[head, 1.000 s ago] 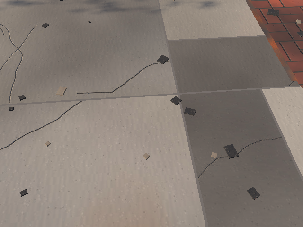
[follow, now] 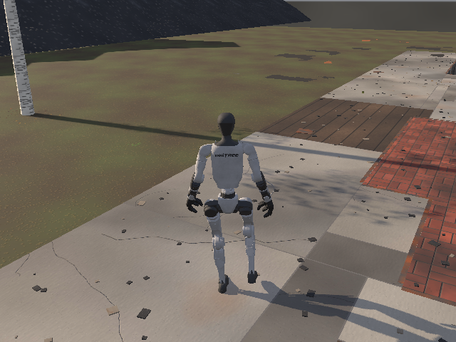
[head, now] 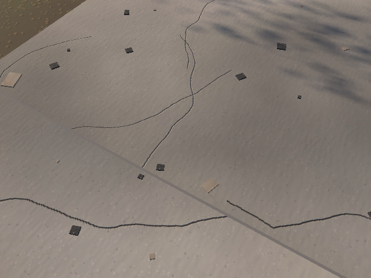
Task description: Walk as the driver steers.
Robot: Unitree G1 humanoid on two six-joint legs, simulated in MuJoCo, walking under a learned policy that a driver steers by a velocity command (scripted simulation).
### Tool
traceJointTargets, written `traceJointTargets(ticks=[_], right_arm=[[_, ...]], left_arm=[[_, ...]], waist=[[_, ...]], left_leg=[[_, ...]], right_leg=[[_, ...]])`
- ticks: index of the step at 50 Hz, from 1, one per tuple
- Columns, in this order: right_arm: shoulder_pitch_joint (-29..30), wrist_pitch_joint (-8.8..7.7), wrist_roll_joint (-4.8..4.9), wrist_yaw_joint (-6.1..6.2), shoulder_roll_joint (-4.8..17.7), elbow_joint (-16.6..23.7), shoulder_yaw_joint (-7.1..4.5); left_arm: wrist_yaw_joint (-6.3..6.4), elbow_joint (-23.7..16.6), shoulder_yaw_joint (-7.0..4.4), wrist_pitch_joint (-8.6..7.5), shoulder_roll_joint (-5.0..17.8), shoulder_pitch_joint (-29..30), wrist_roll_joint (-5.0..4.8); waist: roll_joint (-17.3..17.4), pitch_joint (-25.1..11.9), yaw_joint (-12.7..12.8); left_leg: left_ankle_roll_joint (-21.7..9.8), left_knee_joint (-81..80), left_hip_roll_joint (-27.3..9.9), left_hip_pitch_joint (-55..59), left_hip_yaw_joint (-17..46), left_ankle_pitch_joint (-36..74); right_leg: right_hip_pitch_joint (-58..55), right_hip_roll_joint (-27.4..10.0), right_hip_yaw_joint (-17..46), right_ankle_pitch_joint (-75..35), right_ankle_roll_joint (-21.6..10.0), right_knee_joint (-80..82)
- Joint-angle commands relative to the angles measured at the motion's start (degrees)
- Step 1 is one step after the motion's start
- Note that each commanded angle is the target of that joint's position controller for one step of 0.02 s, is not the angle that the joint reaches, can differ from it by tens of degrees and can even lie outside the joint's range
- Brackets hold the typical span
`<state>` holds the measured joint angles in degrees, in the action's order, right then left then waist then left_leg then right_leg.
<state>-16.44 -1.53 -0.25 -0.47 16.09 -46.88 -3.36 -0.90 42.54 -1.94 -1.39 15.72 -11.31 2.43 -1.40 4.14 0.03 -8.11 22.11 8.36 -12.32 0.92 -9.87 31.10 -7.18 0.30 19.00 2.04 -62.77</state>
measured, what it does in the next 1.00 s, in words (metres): walks ahead, turning left: right foot, then left foot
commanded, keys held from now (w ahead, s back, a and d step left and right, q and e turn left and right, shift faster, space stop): w+q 0.60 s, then w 0.32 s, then no key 0.08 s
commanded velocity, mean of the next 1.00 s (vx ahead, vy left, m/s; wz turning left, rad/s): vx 0.49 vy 0.00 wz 0.47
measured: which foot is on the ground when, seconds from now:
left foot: down 0.00-0.34, up 0.36-0.82, down 0.84-1.00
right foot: up 0.00-0.32, down 0.34-0.84, up 0.86-1.00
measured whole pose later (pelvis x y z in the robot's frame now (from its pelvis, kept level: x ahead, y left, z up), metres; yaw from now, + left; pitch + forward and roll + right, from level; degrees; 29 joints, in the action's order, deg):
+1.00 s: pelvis +0.51 +0.10 +0.00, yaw +27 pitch +0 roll -1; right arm -11.8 -2.9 -1.1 -0.4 13.8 -48.1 -1.5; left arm -0.8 48.7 -1.9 -1.9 14.5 -18.5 1.0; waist -1.2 3.5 2.1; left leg -5.2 23.9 3.5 -14.2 -2.8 -10.1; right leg 23.5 -4.5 -2.0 21.4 -1.3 -63.0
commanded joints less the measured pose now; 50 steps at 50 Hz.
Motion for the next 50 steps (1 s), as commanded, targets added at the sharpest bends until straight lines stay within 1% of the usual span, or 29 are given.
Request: traceJointTargets(ticks=[1, 5, 11, 13, 14, 15, 16, 17, 18, 19, 20, 21, 22, 24, 27, 30, 33, 37, 39, 40, 41, 42, 43, 44, 45, 46, 47, 48, 50], right_arm=[[-1.6, -1.70, 0.07, 0.03, 8.5, 3.0, -2.18], [-6.9, -1.79, 0.09, 0.06, 8.3, 1.4, -2.22], [-12.6, -1.75, -0.52, 1.00, 8.9, -0.2, -2.33], [-11.6, -1.67, -0.67, 1.53, 9.8, -0.1, -2.53], [-9.7, -1.67, -0.69, 1.65, 10.3, 0.3, -2.64], [-7.8, -1.82, -0.74, 1.48, 11.0, 0.7, -2.77], [-6.5, -2.12, -0.37, 0.97, 11.3, 0.8, -2.77], [-6.4, -2.63, 0.16, 0.30, 8.9, 1.7, -2.11], [-9.9, -2.78, 1.42, 0.38, 2.5, 3.6, -0.78], [-12.6, -2.37, -0.18, 0.65, 6.5, 3.7, -1.15], [-10.5, -1.50, -1.21, 0.73, 7.8, 2.2, -1.47], [-6.8, -1.12, -1.48, 0.11, 7.4, 2.0, -1.33], [-5.4, -0.72, -1.44, -0.41, 6.2, 2.2, -1.24], [-4.6, 0.50, -2.02, -1.42, 5.1, 2.4, -0.98], [-0.3, 1.30, -1.91, -2.48, 3.9, 4.5, -0.57], [5.9, 1.26, -1.93, -3.21, 3.0, 6.9, -0.04], [11.8, 0.61, -1.74, -3.85, 0.9, 8.6, 1.18], [17.2, 0.43, -2.23, -3.89, 1.1, 9.9, 1.80], [17.1, 0.21, -2.73, -3.30, 2.1, 9.7, 1.57], [14.7, -0.09, -2.95, -2.95, 2.6, 8.9, 1.32], [8.4, -0.70, -3.20, -2.56, 3.2, 6.7, 0.85], [-0.5, -1.26, -3.74, -1.93, 5.1, 3.4, -0.09], [-8.9, -1.40, -4.76, -0.85, 10.6, 2.3, -1.53], [-9.8, -0.78, -2.58, -0.13, 14.4, 2.1, -2.44], [-7.9, -0.63, -0.77, 0.38, 12.4, 1.4, -2.29], [-4.3, -1.08, -0.58, 0.58, 9.3, 0.9, -1.44], [-1.1, -1.54, -0.71, 0.50, 6.2, 0.8, -0.56], [1.2, -2.00, -0.46, 0.55, 4.3, 0.7, 0.07], [2.5, -2.85, -0.34, 0.46, 2.7, 0.2, 0.76]], left_arm=[[-0.24, -2.7, -1.26, 1.02, 4.4, -2.2, 0.27], [-0.18, -5.5, -1.23, 0.88, 4.6, 7.0, 0.08], [-0.70, -9.4, -0.52, -0.27, 4.5, 16.5, -0.63], [-0.57, -9.6, -0.59, -0.73, 5.3, 15.4, -0.84], [-0.29, -8.9, -0.80, -0.95, 5.9, 12.3, -0.93], [0.29, -7.3, -1.34, -1.21, 7.1, 7.2, -1.01], [1.01, -5.0, -2.07, -1.78, 8.6, -0.6, -0.95], [1.95, -3.9, -2.94, -2.44, 11.7, -9.2, -0.06], [2.64, -4.2, -3.87, -2.33, 16.2, -13.1, 1.31], [2.28, -4.3, -4.11, -1.54, 15.7, -9.7, 0.17], [2.00, -5.2, -3.00, -1.24, 9.9, -4.9, -0.37], [1.66, -5.1, -2.04, -1.35, 6.0, -2.4, -0.70], [1.58, -4.6, -1.63, -1.54, 4.8, -1.5, -0.47], [1.46, -2.5, -1.63, -2.50, 4.9, -3.3, -0.83], [0.71, -0.6, -2.00, -4.08, 5.4, -5.7, -1.58], [0.65, 0.8, -2.05, -4.14, 5.2, -7.3, -1.54], [0.41, 2.4, -1.91, -4.16, 5.2, -8.9, -1.40], [0.60, 5.1, -2.15, -3.71, 7.2, -13.0, -1.58], [0.79, 6.6, -2.23, -2.87, 8.4, -14.5, -1.59], [0.93, 7.3, -2.22, -2.48, 9.0, -14.9, -1.57], [1.05, 7.7, -2.03, -2.03, 9.1, -14.9, -1.74], [1.12, 7.4, -1.55, -1.88, 8.2, -14.9, -1.91], [0.64, 4.2, -0.26, -2.16, 3.9, -15.4, -2.77], [0.23, 2.7, -0.49, -1.89, 3.2, -17.3, -2.60], [0.64, 2.3, -1.86, -1.41, 7.6, -10.4, -1.68], [0.32, 1.6, -1.41, -1.97, 5.9, -8.0, -2.29], [0.22, 2.5, -1.25, -2.07, 5.0, -8.6, -2.35], [0.24, 3.7, -1.26, -1.35, 4.4, -10.4, -1.54], [-0.02, 5.4, -1.13, 0.14, 2.7, -13.7, -0.76]], waist=[[2.6, -3.7, 1.0], [3.6, -1.4, -2.4], [4.7, -0.8, -5.7], [5.6, -0.9, -4.4], [6.1, -1.4, -2.6], [6.2, -3.4, -0.2], [4.0, -7.4, 3.7], [0.3, -14.1, 7.3], [-10.8, -20.7, 6.0], [-14.9, -21.6, 2.4], [-6.0, -12.4, 0.8], [-0.6, -6.6, 1.0], [-1.1, -4.2, 0.2], [-4.0, -2.7, -0.4], [-4.0, -2.8, -0.5], [-3.8, -1.7, 0.3], [-3.7, -0.8, 1.4], [-3.8, 0.7, 2.7], [-4.0, 0.1, 2.1], [-4.4, -1.7, 0.8], [-3.8, -5.3, -2.3], [-2.0, -10.9, -5.9], [7.0, -19.8, -8.4], [13.5, -24.1, -6.2], [5.9, -17.3, -6.9], [5.9, -10.2, -4.6], [4.2, -6.3, -2.0], [4.3, -4.2, 0.3], [4.7, -5.2, 2.7]], left_leg=[[-8.2, -10.7, -14.5, 2.8, 15.9, 15.0], [-6.7, -11.2, -14.1, 6.7, 18.0, 13.2], [-5.6, -5.9, -14.8, 13.9, 20.4, 23.3], [-4.0, -4.0, -15.4, 13.8, 21.8, 25.7], [-2.7, -2.4, -15.1, 11.8, 21.7, 28.3], [-1.3, 2.0, -14.0, 9.4, 21.2, 34.6], [0.2, 11.2, -11.2, 7.1, 19.2, 37.3], [1.5, 25.1, -7.5, 0.1, 16.5, 26.8], [3.3, 42.1, 0.3, -15.2, 9.5, -11.1], [3.2, 49.7, -0.6, -21.9, 7.9, -20.2], [3.3, 52.0, -4.8, -23.6, 7.4, -15.3], [3.7, 49.9, -6.7, -22.6, 6.2, -11.4], [4.1, 47.3, -8.3, -21.2, 5.4, -9.7], [4.6, 45.6, -9.6, -19.5, 4.2, -8.6], [4.8, 43.9, -10.4, -23.4, 3.6, -5.0], [5.6, 38.2, -11.2, -27.4, 2.1, 0.6], [5.5, 25.5, -10.6, -23.3, -0.2, 7.3], [3.9, 14.6, -9.4, -17.9, -4.1, 5.1], [2.2, 11.5, -7.8, -15.2, -5.4, -0.1], [1.1, 9.9, -6.1, -11.2, -6.2, -2.5], [-0.2, 6.2, -4.4, -3.1, -6.6, -1.7], [-1.7, 4.6, -5.3, 10.2, -4.5, -0.5], [-6.2, 3.6, -21.5, 28.3, 15.2, -6.9], [-12.2, -3.3, -33.5, 33.9, 38.3, 0.2], [-10.6, -3.0, -29.7, 29.3, 30.8, 5.5], [-8.8, -4.1, -26.7, 21.7, 22.0, 11.2], [-6.3, -5.6, -23.9, 15.0, 16.3, 19.9], [-4.7, -6.3, -21.7, 10.0, 12.0, 27.8], [-4.0, -7.3, -19.9, 5.1, 6.8, 38.9]], right_leg=[[3.8, 0.0, -0.6, -5.4, 1.3, 4.3], [9.4, 0.9, 0.1, -13.7, 1.5, 13.6], [9.0, 4.8, 0.1, -16.2, -0.1, 24.4], [3.5, 5.9, 0.8, -14.8, -1.2, 28.5], [-2.4, 6.9, 0.7, -13.0, -2.1, 30.7], [-10.9, 8.6, 0.0, -10.4, -3.1, 31.9], [-21.8, 8.9, -0.5, -11.4, -4.3, 35.1], [-35.5, 0.8, 7.1, -4.8, -6.5, 36.8], [-48.9, -15.5, 29.2, 3.1, -10.4, 40.6], [-45.4, -19.2, 45.7, 6.2, -14.3, 45.9], [-36.9, -17.2, 38.2, 10.3, -13.9, 46.9], [-29.8, -13.7, 28.5, 7.0, -12.9, 48.1], [-25.9, -10.9, 21.4, 1.4, -11.3, 49.5], [-22.4, -8.4, 12.7, -9.8, -10.6, 50.9], [-24.1, -8.8, 6.1, -20.9, -11.3, 52.3], [-25.7, -7.8, -0.3, -25.2, -11.0, 53.2], [-24.4, -5.5, -5.5, -26.5, -10.0, 53.6], [-27.3, -7.5, -7.0, -29.3, -9.7, 53.5], [-31.4, -8.6, -7.6, -40.0, -9.6, 49.2], [-33.0, -8.7, -8.3, -48.7, -9.3, 44.3], [-32.5, -7.8, -9.9, -53.3, -8.6, 35.8], [-26.5, -6.0, -11.3, -47.5, -7.5, 24.5], [-10.3, -2.2, -12.2, -23.8, -5.4, 5.4], [3.8, 7.1, -7.8, 14.1, -3.9, -9.9], [8.8, 4.4, -0.7, 9.4, -4.5, -11.8], [8.9, 2.4, 0.2, 4.8, -5.1, -8.9], [5.6, 1.2, 0.1, 2.5, -4.8, -4.5], [1.9, 0.7, -0.1, 1.7, -4.0, -1.9], [-4.3, 1.9, -0.8, 0.4, -2.5, 0.2]])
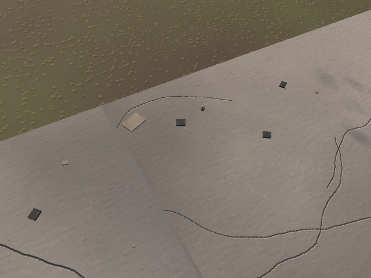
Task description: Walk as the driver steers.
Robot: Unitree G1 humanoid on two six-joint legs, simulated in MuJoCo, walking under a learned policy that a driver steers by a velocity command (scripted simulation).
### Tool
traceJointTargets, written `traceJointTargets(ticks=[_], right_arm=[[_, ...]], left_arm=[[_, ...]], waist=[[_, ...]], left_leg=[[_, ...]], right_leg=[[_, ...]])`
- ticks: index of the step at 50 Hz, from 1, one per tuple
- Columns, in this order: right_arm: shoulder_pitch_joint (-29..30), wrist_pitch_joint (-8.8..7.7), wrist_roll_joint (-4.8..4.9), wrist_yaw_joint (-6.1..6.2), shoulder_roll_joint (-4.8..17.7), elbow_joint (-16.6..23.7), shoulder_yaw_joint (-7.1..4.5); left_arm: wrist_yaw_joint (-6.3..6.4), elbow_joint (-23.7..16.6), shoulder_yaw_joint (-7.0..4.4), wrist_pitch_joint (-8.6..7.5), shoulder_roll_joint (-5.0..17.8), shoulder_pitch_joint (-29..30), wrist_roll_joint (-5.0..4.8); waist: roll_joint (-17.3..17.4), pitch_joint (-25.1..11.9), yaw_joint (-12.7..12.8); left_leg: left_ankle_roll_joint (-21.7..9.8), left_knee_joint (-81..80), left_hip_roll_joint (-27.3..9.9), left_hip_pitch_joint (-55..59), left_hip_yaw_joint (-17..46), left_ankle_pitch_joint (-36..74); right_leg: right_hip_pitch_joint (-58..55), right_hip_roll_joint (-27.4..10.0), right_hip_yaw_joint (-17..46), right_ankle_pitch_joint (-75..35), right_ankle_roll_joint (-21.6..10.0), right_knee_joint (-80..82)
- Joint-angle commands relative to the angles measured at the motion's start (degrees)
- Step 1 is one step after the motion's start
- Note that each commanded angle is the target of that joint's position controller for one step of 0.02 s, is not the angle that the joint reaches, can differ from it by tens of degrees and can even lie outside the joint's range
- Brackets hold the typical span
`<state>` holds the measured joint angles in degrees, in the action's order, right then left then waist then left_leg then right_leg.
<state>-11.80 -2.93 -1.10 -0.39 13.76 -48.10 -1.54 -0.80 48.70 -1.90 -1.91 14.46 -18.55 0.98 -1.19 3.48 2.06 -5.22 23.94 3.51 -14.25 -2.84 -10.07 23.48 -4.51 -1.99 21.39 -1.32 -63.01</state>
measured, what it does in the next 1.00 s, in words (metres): walks ahead, turning left: right foot, then left foot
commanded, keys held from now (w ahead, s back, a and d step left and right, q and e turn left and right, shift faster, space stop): no key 0.10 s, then q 0.38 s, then w+q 0.52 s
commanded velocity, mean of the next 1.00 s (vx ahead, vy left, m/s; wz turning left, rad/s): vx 0.24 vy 0.00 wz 0.43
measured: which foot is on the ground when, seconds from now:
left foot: down 0.00-0.34, up 0.36-0.78, down 0.80-1.00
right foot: up 0.00-0.30, down 0.32-0.78, up 0.80-1.00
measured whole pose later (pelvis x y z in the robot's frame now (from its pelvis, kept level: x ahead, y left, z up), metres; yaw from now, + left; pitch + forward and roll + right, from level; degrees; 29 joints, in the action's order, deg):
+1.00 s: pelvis +0.21 +0.06 +0.01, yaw +27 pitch +1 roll -1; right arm -23.6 -2.1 -0.3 -0.6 14.0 -52.0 -3.0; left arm -2.2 44.9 -3.7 -0.3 17.3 -9.5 2.5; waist -2.9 -0.1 -2.1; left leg -5.0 14.6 4.0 -2.0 4.2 -13.5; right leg 32.7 -4.1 -1.1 11.6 2.1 -52.0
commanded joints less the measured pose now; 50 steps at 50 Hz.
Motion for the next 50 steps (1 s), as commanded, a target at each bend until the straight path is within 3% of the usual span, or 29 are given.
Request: traceJointTargets(ticks=[1, 5, 10, 13, 15, 16, 17, 18, 19, 20, 21, 22, 24, 27, 29, 32, 35, 38, 39, 40, 41, 42, 43, 44, 46, 50], right_arm=[[-2.6, -1.80, 0.76, 0.33, 5.7, 0.7, -1.15], [-4.0, -1.73, 0.64, 0.51, 6.2, -1.8, -0.92], [-8.4, -0.57, 0.39, 0.86, 8.0, -4.7, -1.45], [-8.5, 0.49, 0.14, 1.27, 8.7, -5.2, -2.07], [-6.3, 0.95, 0.47, 1.59, 9.1, -4.8, -2.56], [-4.6, 0.88, 1.28, 1.63, 9.1, -4.2, -2.68], [-5.0, 0.54, 2.09, 1.69, 6.2, -1.8, -1.93], [-12.7, 1.61, 2.02, 2.08, 3.3, -2.6, -1.84], [-11.8, 3.03, 0.26, 2.31, 7.4, -3.8, -2.96], [-8.7, 3.78, -0.16, 1.94, 8.0, -3.5, -3.60], [-7.0, 4.45, -0.18, 1.50, 7.5, -3.0, -3.79], [-5.8, 5.25, -0.41, 0.99, 7.2, -2.5, -3.96], [-6.6, 6.32, -0.37, 0.15, 5.8, -2.4, -3.74], [-3.9, 6.55, -0.56, -1.26, 5.1, -0.8, -3.25], [0.0, 6.50, -0.96, -2.46, 5.4, 1.3, -3.06], [2.5, 5.93, -0.82, -3.80, 5.1, 3.0, -2.66], [2.4, 5.22, -0.35, -4.32, 5.8, 3.7, -2.72], [-4.1, 4.32, -0.29, -4.08, 5.3, 1.7, -2.62], [-10.5, 3.81, -0.43, -3.44, 6.5, -1.2, -3.20], [-15.8, 3.13, -0.77, -2.33, 10.4, -2.8, -4.24], [-14.9, 2.77, -0.27, -1.43, 16.2, -0.4, -5.01], [-12.3, 2.89, -0.35, -0.27, 14.2, -0.4, -4.75], [-9.1, 2.53, 0.13, 0.26, 12.4, 0.2, -4.07], [-7.0, 1.93, 0.43, 0.32, 11.3, 0.6, -3.87], [-6.7, 0.50, 0.79, 0.38, 9.6, 0.6, -3.40], [-12.3, -0.56, 0.98, 0.12, 10.1, -1.5, -3.76]], left_arm=[[-0.29, -0.7, -1.23, 1.03, 3.5, -6.7, 0.73], [-0.01, -1.5, -1.04, 1.66, 2.5, -1.3, 0.75], [1.59, -3.6, -0.74, 1.56, 3.2, 6.5, 0.18], [2.59, -3.9, -1.01, 1.18, 4.4, 6.7, -0.01], [3.18, -2.6, -1.39, 0.58, 5.1, 2.5, -0.06], [3.52, -1.5, -1.76, -0.21, 6.1, -1.5, 0.41], [3.99, -1.6, -2.92, -0.98, 11.2, -6.0, 1.15], [3.44, -2.8, -3.68, 0.07, 14.7, -3.8, -0.46], [3.14, -3.4, -2.96, 0.85, 11.3, -2.8, -1.24], [3.26, -4.5, -1.93, 1.14, 7.9, 1.5, -0.81], [3.55, -5.5, -1.26, 1.69, 5.9, 6.1, -0.22], [3.83, -5.9, -1.01, 1.97, 5.2, 7.9, 0.07], [4.01, -5.6, -1.11, 2.21, 5.5, 7.8, 0.59], [3.21, -4.9, -2.01, 1.60, 7.6, 5.6, 0.53], [2.72, -4.8, -2.63, 1.26, 9.3, 5.3, 0.44], [1.99, -4.8, -3.47, 0.82, 11.1, 5.5, 0.58], [1.38, -4.8, -4.17, 0.85, 12.4, 5.8, 0.77], [0.81, -4.8, -4.56, 1.71, 12.4, 7.5, 0.34], [0.65, -5.1, -4.10, 2.01, 10.2, 8.4, 0.69], [-0.03, -6.0, -2.72, 2.36, 5.2, 9.2, 1.10], [-0.14, -9.9, -1.94, 2.44, 3.3, 13.2, 1.58], [-0.43, -11.2, -2.70, 1.93, 7.4, 17.1, 1.81], [-1.11, -10.3, -3.04, 1.13, 8.5, 14.6, 0.81], [-1.39, -8.5, -3.16, 0.45, 9.1, 11.8, 0.90], [-1.52, -6.5, -3.24, 0.31, 9.0, 9.9, 2.04], [-1.31, -8.7, -2.48, 0.97, 6.6, 15.3, 1.30]], waist=[[4.7, -4.9, 1.4], [5.7, -3.3, 0.8], [6.4, -3.3, -2.7], [6.3, -2.6, -2.9], [5.9, -2.8, -0.7], [3.8, -4.5, 1.6], [-4.4, -10.6, 2.1], [-15.0, -15.8, -0.3], [-7.5, -15.4, -0.6], [-3.7, -9.7, -1.7], [-3.0, -5.8, -3.1], [-5.2, -3.2, -3.4], [-6.7, -3.3, -3.6], [-7.1, -4.5, -2.3], [-7.5, -3.8, -1.3], [-6.1, -3.9, -1.1], [-6.1, -3.8, -1.3], [-3.8, -2.8, -4.6], [0.7, -2.6, -6.9], [15.0, -2.2, -9.3], [17.9, 2.5, -8.8], [10.2, 6.1, -8.3], [9.9, 5.7, -5.2], [9.1, 4.3, -3.4], [6.7, 1.1, -2.8], [5.5, 0.5, -4.2]], left_leg=[[-7.2, -9.5, -14.6, 6.4, 9.0, 42.5], [-6.5, -10.1, -12.4, 5.2, 4.3, 44.7], [-6.6, -5.5, -12.9, 10.3, 7.8, 47.2], [-6.5, -0.7, -13.8, 12.8, 11.8, 46.7], [-4.4, 4.4, -12.3, 11.6, 13.7, 41.7], [-2.3, 10.1, -9.4, 7.8, 13.0, 36.1], [0.3, 22.5, -4.6, 0.1, 10.0, 17.6], [2.0, 35.8, 6.0, -9.8, 4.1, -27.0], [2.1, 44.3, 3.0, -10.9, 6.6, -29.1], [2.6, 46.3, 1.0, -11.9, 7.3, -24.6], [3.4, 45.1, -1.0, -12.4, 7.0, -20.8], [4.5, 43.5, -1.9, -12.4, 6.5, -18.1], [6.2, 42.1, -1.3, -10.5, 4.5, -15.4], [6.0, 34.1, -3.3, -12.2, 3.1, -12.9], [5.6, 29.1, -4.4, -12.9, 2.3, -12.0], [4.2, 21.6, -4.8, -8.9, 0.3, -12.3], [2.3, 15.5, -4.0, -3.2, -2.4, -13.7], [-0.1, 3.8, -2.2, 8.2, -4.5, -10.1], [-1.5, -0.6, -1.3, 14.9, -2.0, -13.6], [-4.7, -11.1, -12.7, 19.2, 15.8, -28.0], [-11.1, -19.6, -24.0, 17.5, 42.2, -43.1], [-12.3, -20.8, -23.3, 13.6, 39.4, -39.6], [-10.8, -20.0, -20.0, 12.6, 33.8, -31.9], [-9.3, -19.5, -16.6, 13.3, 28.6, -22.6], [-8.0, -17.6, -13.0, 14.9, 22.3, -7.6], [-8.9, -15.2, -12.4, 16.5, 20.7, 5.3]], right_leg=[[2.8, -0.1, 1.0, -3.3, 1.4, 1.4], [3.7, 0.3, -0.1, -10.4, 2.1, 10.1], [3.7, 2.5, -0.6, -13.4, 1.3, 20.1], [3.0, 3.7, 0.6, -9.5, 0.0, 24.6], [-3.5, 4.5, 0.8, -11.1, -1.1, 33.0], [-12.3, 2.8, 1.7, -22.0, -1.9, 39.7], [-24.6, -10.1, 12.2, -45.4, -5.0, 39.1], [-30.9, -22.8, 24.0, -67.1, -14.5, 38.3], [-26.0, -22.0, 23.2, -57.3, -16.4, 40.3], [-19.7, -18.7, 18.2, -45.4, -15.1, 42.7], [-15.1, -15.4, 13.9, -34.7, -12.9, 45.1], [-12.0, -13.2, 10.5, -28.8, -11.4, 47.0], [-9.6, -10.7, 5.5, -26.7, -10.9, 47.7], [-11.7, -11.9, 6.2, -2.2, -10.6, 52.3], [-12.5, -13.4, 7.0, 6.2, -10.3, 54.9], [-11.2, -14.3, 4.2, 9.5, -9.2, 55.7], [-9.0, -14.7, 1.5, 11.7, -8.1, 55.4], [-3.3, -12.9, -3.5, 16.5, -5.3, 49.4], [2.0, -9.6, -7.0, 18.7, -3.4, 40.6], [10.9, -3.5, -13.3, 17.9, -0.8, 19.0], [26.3, 4.1, -6.8, 14.4, 1.3, 9.2], [27.9, 0.6, 0.8, 6.5, 1.4, 6.8], [25.4, -0.4, 1.7, -0.4, 1.7, 7.9], [22.4, -0.7, 1.8, -4.3, 2.3, 9.2], [18.6, -0.1, 1.0, -9.1, 3.1, 8.9], [20.4, 0.7, 0.5, -12.3, 4.3, 12.4]])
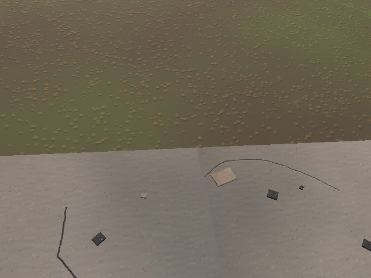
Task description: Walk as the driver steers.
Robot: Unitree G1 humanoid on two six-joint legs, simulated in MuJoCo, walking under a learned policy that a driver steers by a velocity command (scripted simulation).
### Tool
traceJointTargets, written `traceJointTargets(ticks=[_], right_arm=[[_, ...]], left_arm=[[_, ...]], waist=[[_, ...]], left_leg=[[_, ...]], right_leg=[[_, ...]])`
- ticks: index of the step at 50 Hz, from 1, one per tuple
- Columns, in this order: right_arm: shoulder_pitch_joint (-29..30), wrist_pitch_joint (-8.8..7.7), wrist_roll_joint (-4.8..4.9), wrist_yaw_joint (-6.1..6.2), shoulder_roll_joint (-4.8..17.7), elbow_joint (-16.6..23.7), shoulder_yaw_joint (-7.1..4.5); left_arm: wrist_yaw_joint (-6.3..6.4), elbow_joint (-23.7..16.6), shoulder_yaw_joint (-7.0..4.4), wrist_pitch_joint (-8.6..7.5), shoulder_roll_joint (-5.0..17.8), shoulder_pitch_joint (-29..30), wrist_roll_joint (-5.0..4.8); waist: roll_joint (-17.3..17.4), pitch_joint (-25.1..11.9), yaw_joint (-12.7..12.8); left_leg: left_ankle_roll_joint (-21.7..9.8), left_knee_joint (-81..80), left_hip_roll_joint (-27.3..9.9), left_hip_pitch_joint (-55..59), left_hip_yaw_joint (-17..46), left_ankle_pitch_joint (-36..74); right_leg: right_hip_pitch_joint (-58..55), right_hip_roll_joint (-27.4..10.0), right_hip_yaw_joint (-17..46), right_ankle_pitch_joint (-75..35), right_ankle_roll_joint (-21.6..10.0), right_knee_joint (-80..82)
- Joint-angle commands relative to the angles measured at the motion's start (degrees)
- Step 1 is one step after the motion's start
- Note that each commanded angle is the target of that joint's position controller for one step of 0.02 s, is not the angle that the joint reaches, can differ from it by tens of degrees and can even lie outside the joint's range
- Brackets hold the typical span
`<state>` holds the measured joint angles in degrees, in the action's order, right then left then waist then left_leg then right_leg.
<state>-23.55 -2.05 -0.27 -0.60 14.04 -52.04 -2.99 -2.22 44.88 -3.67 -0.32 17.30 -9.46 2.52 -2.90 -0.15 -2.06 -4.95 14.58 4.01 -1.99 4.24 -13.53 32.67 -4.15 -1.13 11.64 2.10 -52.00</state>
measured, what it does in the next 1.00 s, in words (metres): walks ahead, turning left: right foot, then left foot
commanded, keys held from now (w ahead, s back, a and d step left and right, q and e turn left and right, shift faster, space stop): w+q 0.86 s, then q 0.14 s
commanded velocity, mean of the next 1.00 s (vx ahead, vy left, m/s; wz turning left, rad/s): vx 0.47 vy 0.00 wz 0.60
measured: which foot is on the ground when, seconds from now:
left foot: down 0.00-0.26, up 0.28-0.72, down 0.74-1.00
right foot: up 0.00-0.22, down 0.24-0.76, up 0.78-1.00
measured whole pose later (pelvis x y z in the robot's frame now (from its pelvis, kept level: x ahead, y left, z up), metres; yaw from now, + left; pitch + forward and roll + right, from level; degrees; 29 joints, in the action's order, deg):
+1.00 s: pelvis +0.50 +0.13 -0.01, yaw +35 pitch +0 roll +0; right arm -17.9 -1.7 -0.2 -0.6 15.9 -48.6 -3.6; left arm -0.5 42.2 -2.4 -0.6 16.3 -8.0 2.2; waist -1.9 5.3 -1.2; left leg -7.9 20.7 8.7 -10.4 2.8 -10.0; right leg 35.7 -7.5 1.2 16.5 3.0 -59.5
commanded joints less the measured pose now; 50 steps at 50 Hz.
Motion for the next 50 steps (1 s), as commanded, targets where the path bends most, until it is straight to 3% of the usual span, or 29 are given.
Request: traceJointTargets(ticks=[1, 5, 7, 9, 10, 11, 12, 13, 14, 15, 16, 17, 19, 22, 25, 28, 32, 34, 36, 37, 38, 39, 40, 41, 42, 44, 45, 47, 50], right_arm=[[-1.7, -1.44, 0.03, 0.41, 9.7, 2.0, -2.31], [-4.6, -1.46, -0.37, 0.85, 10.2, 1.0, -2.46], [-4.4, -1.55, -0.44, 1.27, 11.1, 1.0, -2.76], [-1.6, -1.63, -0.51, 1.50, 12.1, 1.5, -3.04], [0.4, -1.74, -0.57, 1.39, 12.9, 2.0, -3.25], [1.6, -1.88, -0.43, 1.02, 13.3, 2.2, -3.37], [1.6, -2.15, -0.15, 0.54, 11.3, 2.8, -2.94], [-2.0, -2.33, 1.30, 0.42, 3.7, 5.3, -1.30], [-4.4, -2.09, 0.18, 0.40, 6.5, 5.5, -1.48], [-2.4, -1.31, -0.80, 0.50, 8.5, 4.2, -1.93], [1.0, -0.99, -1.07, -0.12, 8.5, 4.0, -1.84], [2.4, -0.66, -1.11, -0.58, 7.2, 4.2, -1.69], [3.5, 0.54, -1.88, -1.49, 6.2, 4.5, -1.47], [8.6, 1.54, -1.73, -2.60, 4.9, 6.9, -0.94], [15.1, 1.46, -1.80, -3.49, 4.0, 9.5, -0.30], [21.5, 0.94, -1.56, -4.47, 2.6, 11.8, 0.72], [26.2, 1.18, -2.13, -4.81, 3.6, 13.7, 0.80], [24.8, 1.32, -2.55, -4.21, 4.6, 13.6, 0.33], [15.2, 0.82, -2.70, -3.28, 6.5, 11.0, -0.84], [5.3, 0.46, -3.16, -2.36, 8.7, 7.7, -2.14], [1.1, 0.76, -3.54, -1.34, 15.0, 7.6, -3.97], [1.8, 1.40, -1.29, -0.91, 18.4, 9.2, -4.68], [1.3, 1.81, -0.74, -0.31, 16.8, 8.3, -4.43], [3.7, 1.54, -0.31, 0.18, 14.1, 7.4, -3.86], [6.4, 1.07, -0.27, 0.37, 11.6, 7.5, -3.22], [10.3, 0.09, 0.13, 0.58, 9.1, 8.2, -2.27], [10.1, -0.51, 0.31, 0.41, 8.9, 8.2, -2.15], [8.6, -0.95, 0.25, 0.17, 10.4, 7.7, -2.57], [5.5, -0.47, 0.04, 0.37, 10.9, 7.0, -2.72]], left_arm=[[0.11, -5.6, -0.52, -0.62, 3.4, 8.1, -0.35], [-0.15, -8.6, 0.29, -1.04, 2.6, 14.9, -0.94], [-0.07, -9.5, 0.34, -1.42, 3.2, 15.5, -1.25], [0.49, -8.6, 0.04, -1.88, 4.4, 10.6, -1.44], [1.13, -7.0, -0.48, -2.15, 5.5, 5.1, -1.55], [2.00, -4.3, -1.24, -2.62, 6.9, -3.5, -1.55], [2.98, -2.7, -2.13, -3.28, 9.8, -12.4, -0.60], [3.57, -3.3, -3.03, -3.47, 15.3, -17.0, 1.27], [3.22, -3.6, -3.01, -2.78, 14.9, -12.1, 0.38], [3.01, -4.6, -1.82, -2.55, 9.2, -6.5, -0.17], [2.76, -4.6, -0.89, -2.74, 5.2, -3.8, -0.65], [2.72, -4.2, -0.41, -2.98, 3.7, -3.1, -0.48], [2.69, -2.2, -0.11, -3.90, 3.0, -4.9, -0.74], [2.05, -0.3, -0.34, -5.49, 3.3, -7.8, -1.51], [2.03, 1.1, -0.26, -5.62, 2.9, -9.2, -1.44], [2.15, 1.8, -0.33, -5.63, 3.5, -9.4, -1.53], [2.74, 3.7, -0.90, -4.96, 5.9, -12.7, -1.62], [3.07, 4.5, -1.14, -4.00, 7.3, -13.7, -1.55], [3.28, 4.8, -1.33, -2.69, 8.8, -14.1, -1.58], [3.20, 4.0, -1.14, -2.32, 8.7, -13.7, -1.43], [2.44, 0.7, 0.05, -2.56, 3.6, -15.7, -2.11], [1.90, -3.1, -0.34, -2.89, 4.5, -11.8, -1.65], [1.79, -4.4, -0.69, -3.18, 6.5, -4.7, -1.35], [1.71, -4.4, 0.07, -3.86, 4.7, -4.5, -1.95], [1.83, -3.2, 0.13, -3.94, 4.3, -5.8, -1.69], [1.84, -2.1, 0.11, -2.05, 4.2, -8.6, 0.02], [1.76, -2.1, 0.06, -1.16, 4.0, -9.0, 0.19], [1.70, -2.5, 0.20, -0.16, 3.0, -8.4, -0.19], [2.02, -4.3, 0.30, 0.45, 2.8, -3.4, -0.37]], waist=[[7.5, 4.5, -0.8], [8.6, 5.8, -2.9], [9.0, 5.7, -2.5], [9.2, 4.7, 0.3], [9.0, 2.6, 2.9], [6.5, -2.0, 6.8], [2.7, -8.3, 10.4], [-10.3, -16.5, 9.2], [-15.4, -16.3, 5.1], [-6.7, -6.9, 2.9], [-0.5, -1.2, 3.0], [-0.5, 0.7, 2.4], [-2.8, 1.9, 1.8], [-2.4, 2.6, 1.9], [-1.9, 3.6, 2.4], [-1.9, 4.5, 3.3], [-1.5, 5.5, 4.2], [-2.2, 3.8, 3.2], [-2.2, -2.2, -0.8], [0.7, -7.7, -5.1], [11.4, -14.7, -4.7], [15.1, -18.6, -3.5], [7.3, -12.0, -5.1], [5.5, -5.4, -2.7], [3.0, -1.9, 0.2], [3.7, -0.7, 4.0], [3.7, -1.2, 4.6], [3.3, -1.5, 4.9], [4.7, -1.1, 3.2]], left_leg=[[-9.2, -5.6, -12.8, 4.3, 13.6, 10.1], [-8.7, -2.9, -12.4, 3.5, 13.8, 17.6], [-7.7, -1.3, -13.2, 3.5, 15.1, 22.1], [-5.5, 1.2, -13.4, 1.2, 15.4, 27.7], [-4.1, 5.8, -12.4, -0.8, 14.7, 35.4], [-2.9, 16.1, -9.4, -2.8, 12.5, 39.8], [-1.7, 31.0, -5.0, -10.2, 9.9, 30.8], [0.0, 49.7, 3.0, -24.7, 4.8, -3.0], [-0.5, 57.4, 3.1, -31.4, 4.5, -15.6], [-0.9, 60.1, -1.5, -33.3, 3.9, -11.2], [-0.7, 57.8, -3.9, -32.4, 2.4, -6.9], [-0.4, 55.2, -5.5, -30.8, 1.8, -4.9], [0.3, 53.4, -6.7, -29.1, 0.7, -3.9], [0.7, 51.0, -7.5, -33.8, -0.1, -0.5], [1.7, 44.0, -8.1, -37.6, -2.0, 5.5], [1.6, 31.5, -7.7, -33.1, -5.8, 13.0], [-0.3, 22.9, -6.4, -29.9, -9.6, 10.0], [-2.4, 20.8, -3.3, -26.3, -11.6, 3.9], [-5.2, 17.8, 1.2, -14.9, -12.4, -0.6], [-7.2, 14.4, 1.5, -1.7, -9.8, -0.3], [-12.7, 12.4, -14.5, 16.5, 13.6, -11.4], [-18.2, 3.2, -24.5, 21.6, 40.2, -6.6], [-16.6, 2.3, -22.0, 18.8, 31.9, 1.2], [-15.2, 2.3, -20.5, 11.1, 23.8, 8.8], [-12.7, 1.7, -17.2, 4.1, 18.8, 15.4], [-11.0, 0.9, -13.1, -4.0, 13.0, 26.2], [-11.3, 1.5, -12.4, -5.4, 11.6, 34.1], [-11.0, 2.1, -10.9, -7.4, 9.0, 42.4], [-9.4, 3.2, -9.5, -7.1, 8.7, 45.7]], right_leg=[[11.5, 0.5, -0.4, -3.3, 1.1, 3.2], [8.1, 2.1, -0.5, -5.9, 0.6, 12.1], [4.3, 2.6, 0.0, -6.4, -0.8, 15.7], [-4.9, 3.6, 0.2, -5.1, -2.5, 18.9], [-13.2, 5.2, -0.4, -2.7, -3.5, 20.0], [-24.2, 6.2, -1.3, -2.9, -4.6, 22.9], [-37.8, -0.5, 4.9, 2.6, -6.2, 24.4], [-50.9, -17.5, 29.0, 19.7, -9.5, 30.5], [-46.3, -21.6, 47.4, 23.3, -12.8, 39.5], [-37.9, -20.2, 40.0, 27.2, -12.6, 39.4], [-30.9, -17.0, 29.7, 20.7, -12.1, 39.5], [-27.2, -14.3, 21.9, 12.7, -10.9, 40.3], [-23.9, -12.0, 12.9, 0.5, -10.4, 41.2], [-25.8, -12.5, 6.2, -10.5, -11.3, 42.6], [-27.5, -11.4, -0.7, -16.1, -11.1, 43.2], [-25.9, -9.4, -7.2, -17.9, -9.6, 43.3], [-31.4, -11.4, -10.1, -24.1, -8.6, 41.5], [-35.8, -11.9, -12.2, -40.2, -7.9, 34.7], [-36.0, -11.9, -13.7, -50.5, -7.6, 18.3], [-29.0, -10.7, -14.7, -42.7, -6.0, 3.8], [-8.3, -6.1, -14.6, -9.8, -2.9, -16.2], [5.9, 4.0, -5.7, 20.9, -0.6, -29.9], [11.8, 1.0, 1.1, 15.5, -1.3, -29.8], [10.8, -1.5, 1.4, 10.2, -1.8, -25.0], [6.8, -3.3, 1.6, 8.5, -1.9, -19.1], [-0.2, -4.1, 2.0, 8.1, -0.7, -14.6], [-1.7, -3.7, 1.5, 8.4, 0.1, -13.8], [-2.1, -2.7, 0.7, 6.1, 1.1, -11.0], [0.6, -1.5, 0.2, 1.4, 1.6, -6.4]])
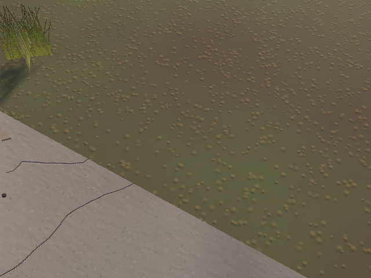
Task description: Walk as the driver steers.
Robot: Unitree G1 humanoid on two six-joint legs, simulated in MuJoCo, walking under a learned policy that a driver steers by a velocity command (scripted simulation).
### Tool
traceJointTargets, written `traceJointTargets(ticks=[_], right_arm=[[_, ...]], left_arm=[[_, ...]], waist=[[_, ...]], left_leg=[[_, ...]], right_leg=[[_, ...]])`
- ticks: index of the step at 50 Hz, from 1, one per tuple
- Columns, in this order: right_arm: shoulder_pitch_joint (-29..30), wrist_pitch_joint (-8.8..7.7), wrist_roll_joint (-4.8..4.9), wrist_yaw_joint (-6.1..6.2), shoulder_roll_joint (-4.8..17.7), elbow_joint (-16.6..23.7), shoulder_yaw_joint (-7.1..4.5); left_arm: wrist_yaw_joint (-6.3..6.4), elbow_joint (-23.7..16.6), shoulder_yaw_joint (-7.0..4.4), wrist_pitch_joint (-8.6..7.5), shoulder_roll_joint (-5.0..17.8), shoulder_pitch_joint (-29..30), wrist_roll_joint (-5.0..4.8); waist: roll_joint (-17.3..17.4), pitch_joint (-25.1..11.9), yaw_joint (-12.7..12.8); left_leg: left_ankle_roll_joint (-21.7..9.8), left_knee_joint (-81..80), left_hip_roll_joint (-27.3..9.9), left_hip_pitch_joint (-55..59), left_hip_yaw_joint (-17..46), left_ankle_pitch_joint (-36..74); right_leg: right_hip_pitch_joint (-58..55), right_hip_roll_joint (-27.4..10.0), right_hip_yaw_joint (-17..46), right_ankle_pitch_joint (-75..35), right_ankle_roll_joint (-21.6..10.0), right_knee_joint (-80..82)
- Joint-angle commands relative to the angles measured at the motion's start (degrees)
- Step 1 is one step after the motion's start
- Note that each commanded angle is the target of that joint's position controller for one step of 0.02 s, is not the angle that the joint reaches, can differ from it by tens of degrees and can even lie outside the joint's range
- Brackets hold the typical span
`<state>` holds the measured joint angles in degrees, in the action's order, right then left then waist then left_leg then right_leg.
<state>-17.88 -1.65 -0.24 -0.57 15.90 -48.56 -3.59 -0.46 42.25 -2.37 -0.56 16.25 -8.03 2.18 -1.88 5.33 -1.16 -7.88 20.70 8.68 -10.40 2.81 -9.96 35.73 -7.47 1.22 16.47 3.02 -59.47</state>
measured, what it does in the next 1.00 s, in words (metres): walks ahead, turning left: right foot, then left foot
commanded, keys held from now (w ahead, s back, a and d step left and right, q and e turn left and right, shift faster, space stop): q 0.68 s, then w+q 0.32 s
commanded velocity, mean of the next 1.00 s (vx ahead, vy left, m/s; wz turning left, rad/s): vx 0.14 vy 0.00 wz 0.60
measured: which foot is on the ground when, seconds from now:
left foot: down 0.00-0.28, up 0.30-0.72, down 0.74-1.00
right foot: up 0.00-0.26, down 0.28-0.74, up 0.76-1.00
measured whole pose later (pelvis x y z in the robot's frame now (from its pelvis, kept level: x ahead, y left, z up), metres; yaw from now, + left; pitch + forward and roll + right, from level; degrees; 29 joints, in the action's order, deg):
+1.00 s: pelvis +0.18 +0.02 +0.01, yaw +36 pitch +1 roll -1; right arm -21.9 -0.3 -0.7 -1.0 15.9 -45.7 -2.8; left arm -1.8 42.2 -4.1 1.8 18.8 -11.9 2.1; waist -2.5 -0.5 -1.6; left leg -5.1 17.3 4.9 -5.4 7.9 -12.3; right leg 30.7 -2.7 0.5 12.4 3.0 -49.3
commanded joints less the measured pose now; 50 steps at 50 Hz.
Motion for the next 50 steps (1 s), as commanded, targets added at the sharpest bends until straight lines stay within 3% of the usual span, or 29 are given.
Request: traceJointTargets(ticks=[1, 6, 9, 11, 12, 13, 14, 15, 16, 17, 18, 20, 21, 24, 29, 32, 34, 36, 37, 38, 39, 40, 41, 43, 45, 50], right_arm=[[-1.2, -0.63, 0.03, 0.47, 8.9, 3.4, -2.08], [-5.7, 0.55, -0.20, 1.40, 9.0, 2.5, -2.16], [-6.3, 1.35, -0.71, 1.97, 9.4, 2.5, -2.34], [-3.9, 1.69, -0.95, 2.20, 10.0, 3.4, -2.60], [-1.7, 1.60, -0.74, 2.12, 10.5, 4.1, -2.70], [0.5, 1.19, 0.05, 1.85, 10.5, 4.6, -2.65], [1.0, 0.57, 1.09, 1.50, 8.1, 6.7, -1.88], [-7.3, 1.02, 1.96, 1.87, 4.4, 7.2, -1.57], [-9.7, 2.15, -1.07, 2.33, 9.1, 4.9, -2.26], [-6.2, 2.91, -1.78, 1.96, 9.9, 4.3, -2.77], [-3.6, 3.54, -1.66, 1.32, 9.4, 4.6, -2.73], [-2.2, 4.93, -0.87, -0.19, 8.1, 5.1, -2.46], [-2.2, 5.23, -0.42, -0.55, 7.6, 5.2, -2.23], [0.6, 5.62, -0.29, -0.91, 6.6, 6.5, -1.71], [6.1, 6.22, -0.57, -2.00, 5.3, 9.1, -0.52], [7.6, 5.88, -0.29, -2.29, 5.6, 10.1, -0.23], [7.1, 5.36, -0.26, -2.29, 5.6, 10.3, -0.21], [1.7, 4.65, -0.68, -1.93, 6.5, 8.4, -0.70], [-1.7, 4.25, -1.33, -1.29, 10.6, 7.6, -1.72], [-3.0, 4.27, -1.37, -0.88, 19.0, 9.0, -3.86], [-2.8, 4.37, -2.15, -0.25, 15.5, 8.1, -3.34], [0.4, 4.27, -1.46, 0.31, 12.5, 8.2, -2.20], [3.2, 3.85, -0.95, 0.46, 10.8, 8.4, -1.67], [3.9, 2.37, -0.82, 0.42, 8.7, 8.5, -1.02], [0.6, 1.16, -0.42, -0.13, 8.8, 7.3, -1.19], [-5.3, 0.06, -0.54, -0.11, 9.8, 5.3, -1.89]], left_arm=[[0.41, -2.3, -0.99, 0.80, 4.1, -3.0, -0.12], [0.84, -4.9, -0.51, 0.72, 4.7, 4.2, -0.78], [1.07, -5.6, -0.30, 0.05, 5.5, 5.7, -1.11], [1.45, -4.9, -0.41, -0.51, 6.5, 2.6, -1.34], [1.79, -4.1, -0.60, -0.82, 7.1, -0.5, -1.32], [2.28, -3.0, -0.79, -1.49, 7.6, -4.8, -0.88], [2.92, -2.7, -1.46, -2.25, 10.8, -10.6, -0.43], [2.96, -4.5, -2.01, -1.33, 14.8, -8.7, -1.17], [2.52, -4.1, -1.75, -0.21, 11.3, -9.1, -2.62], [2.56, -4.8, -0.61, 0.15, 7.4, -6.8, -2.49], [2.63, -5.2, 0.02, 0.59, 5.4, -3.4, -2.10], [3.07, -5.6, -0.01, 1.02, 5.8, -0.5, -1.17], [2.96, -5.3, -0.23, 0.98, 6.2, -0.6, -0.79], [2.73, -4.4, -0.76, 0.63, 7.1, -2.5, -0.68], [1.99, -4.1, -1.56, 1.17, 8.5, -2.4, -0.44], [1.38, -3.7, -2.28, 1.70, 10.1, -3.0, -0.21], [1.14, -3.4, -2.64, 2.14, 11.0, -3.3, -0.56], [0.71, -3.2, -2.79, 2.53, 10.2, -4.6, -0.69], [0.13, -3.9, -1.91, 2.92, 6.1, -5.2, -0.52], [0.54, -9.0, -1.10, 3.34, 4.7, 1.0, -0.13], [0.74, -9.7, -2.12, 3.28, 8.4, 5.5, 0.05], [0.24, -8.9, -2.52, 2.92, 8.8, 3.2, -0.99], [-0.27, -7.0, -2.66, 2.29, 8.9, 0.2, -1.04], [-0.97, -4.1, -2.92, 1.68, 8.6, -3.1, 0.52], [-1.38, -4.1, -2.73, 1.60, 7.2, -2.0, 0.29], [-1.33, -5.7, -2.33, 1.03, 5.9, 4.2, -0.28]], waist=[[4.2, -6.4, 1.6], [5.4, -6.3, -1.8], [6.1, -5.8, -2.5], [6.8, -5.9, -0.8], [7.2, -6.4, 1.0], [6.4, -7.7, 3.9], [0.2, -13.5, 5.9], [-13.2, -20.5, 1.6], [-7.6, -21.0, 0.3], [-2.9, -15.2, 0.4], [-1.4, -10.7, -0.2], [-6.8, -7.4, -0.5], [-7.1, -7.4, -0.5], [-6.0, -8.5, 0.3], [-7.5, -7.5, 1.5], [-8.2, -7.7, 2.3], [-7.6, -8.0, 1.7], [-2.8, -9.3, -0.6], [12.4, -6.5, -2.0], [20.0, -2.1, -3.9], [12.9, 1.1, -4.9], [12.9, 2.2, -1.5], [12.5, 2.1, 0.7], [10.2, -1.4, 1.3], [7.2, -2.7, 0.7], [8.5, -1.3, -2.4]], left_leg=[[-5.8, -2.4, -13.9, 2.2, 10.5, 42.5], [-3.9, 1.6, -14.5, 9.6, 14.2, 44.5], [-3.3, 5.8, -14.6, 12.4, 17.0, 46.7], [-1.4, 9.1, -13.7, 10.6, 18.9, 45.8], [0.2, 11.7, -12.1, 8.3, 19.3, 45.3], [2.1, 16.7, -9.4, 5.2, 19.0, 42.6], [4.6, 28.6, -6.2, -1.8, 16.1, 27.1], [6.5, 43.6, 5.5, -13.7, 6.4, -27.4], [6.7, 50.7, 0.9, -15.0, 5.0, -28.9], [7.3, 52.8, -0.9, -15.7, 5.1, -24.7], [8.2, 51.6, -2.7, -16.4, 4.0, -21.5], [9.9, 50.4, -4.0, -15.5, 2.2, -17.1], [10.3, 49.7, -3.9, -14.8, 1.4, -15.9], [10.5, 45.3, -4.5, -15.4, 0.1, -14.9], [9.4, 31.7, -8.1, -12.0, -2.5, -13.6], [8.2, 24.2, -8.0, -7.3, -5.1, -14.7], [7.0, 17.4, -7.6, -3.8, -6.3, -12.9], [4.1, 6.3, -6.2, 7.5, -4.8, -11.0], [0.7, -6.7, -16.8, 10.8, 13.4, -23.7], [-7.4, -14.0, -28.9, 5.6, 37.2, -38.8], [-9.0, -15.3, -27.7, 1.4, 35.0, -41.0], [-7.4, -15.4, -24.5, 0.3, 29.8, -38.5], [-5.5, -15.3, -20.8, 0.6, 24.9, -31.8], [-4.7, -13.2, -16.7, 3.0, 19.1, -19.9], [-5.2, -12.5, -16.4, 5.7, 18.7, -15.9], [-6.8, -11.8, -17.1, 8.2, 21.1, -13.6]], right_leg=[[-1.5, 2.2, -2.0, -4.7, 0.6, 2.8], [1.6, 4.8, -0.7, -8.1, -0.7, 11.2], [-0.1, 7.0, 0.2, -5.9, -2.0, 16.9], [-6.9, 8.3, 1.0, -4.5, -3.3, 23.2], [-13.1, 9.4, 0.7, -5.0, -4.2, 28.0], [-21.5, 9.0, 0.7, -12.1, -5.3, 34.9], [-35.3, -2.2, 9.4, -28.8, -8.2, 36.0], [-45.7, -20.1, 27.6, -57.5, -17.8, 35.2], [-40.5, -20.9, 30.0, -56.2, -20.3, 34.5], [-35.2, -17.1, 23.0, -49.1, -19.1, 35.7], [-30.8, -12.8, 16.2, -40.0, -17.0, 37.9], [-25.5, -7.6, 8.6, -30.0, -14.8, 41.2], [-24.3, -6.6, 6.2, -29.3, -14.8, 41.6], [-25.6, -7.8, 3.6, -26.3, -15.8, 42.5], [-23.7, -9.0, 0.3, -10.9, -15.2, 44.2], [-22.8, -10.0, -1.3, -9.0, -14.3, 42.7], [-22.5, -10.7, -2.6, -10.4, -12.9, 39.7], [-14.4, -9.0, -6.3, 5.3, -7.6, 33.4], [-3.8, -2.6, -12.6, 17.8, -3.3, 17.6], [9.5, 7.6, -8.7, 21.5, -1.0, 6.8], [9.4, 4.7, -0.3, 14.7, -1.6, 2.9], [8.3, 4.0, 0.2, 8.2, -1.7, 3.3], [6.1, 3.5, 0.1, 3.7, -1.3, 4.5], [2.3, 4.1, -1.0, -1.1, -0.9, 3.3], [2.9, 4.5, -1.1, -3.1, -0.7, 4.7], [4.7, 5.0, -0.6, -5.0, 0.7, 14.1]])
Keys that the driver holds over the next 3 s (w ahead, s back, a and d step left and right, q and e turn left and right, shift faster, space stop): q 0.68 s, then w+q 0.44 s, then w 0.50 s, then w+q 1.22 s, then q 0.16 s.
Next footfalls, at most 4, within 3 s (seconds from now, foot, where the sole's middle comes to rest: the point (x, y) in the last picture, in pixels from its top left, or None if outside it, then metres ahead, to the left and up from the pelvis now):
0.28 right None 0.28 -0.10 -0.78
0.74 left None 0.13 0.08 -0.78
1.20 right None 0.42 0.03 -0.78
1.66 left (74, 258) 0.50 0.38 -0.78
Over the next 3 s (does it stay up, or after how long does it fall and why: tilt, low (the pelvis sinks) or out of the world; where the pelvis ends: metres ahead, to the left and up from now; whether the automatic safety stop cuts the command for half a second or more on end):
stays up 0.76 0.82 0.00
